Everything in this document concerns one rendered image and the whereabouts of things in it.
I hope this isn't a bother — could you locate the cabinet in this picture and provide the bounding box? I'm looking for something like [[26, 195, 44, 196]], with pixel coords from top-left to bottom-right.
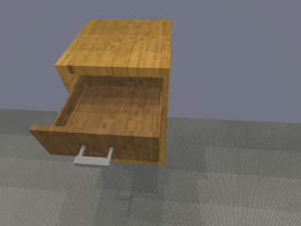
[[55, 19, 172, 166]]

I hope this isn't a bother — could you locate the handle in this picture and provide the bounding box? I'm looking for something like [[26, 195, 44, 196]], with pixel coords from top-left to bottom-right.
[[73, 145, 114, 170]]

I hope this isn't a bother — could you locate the drawer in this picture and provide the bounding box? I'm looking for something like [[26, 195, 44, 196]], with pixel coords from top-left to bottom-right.
[[28, 74, 165, 162]]

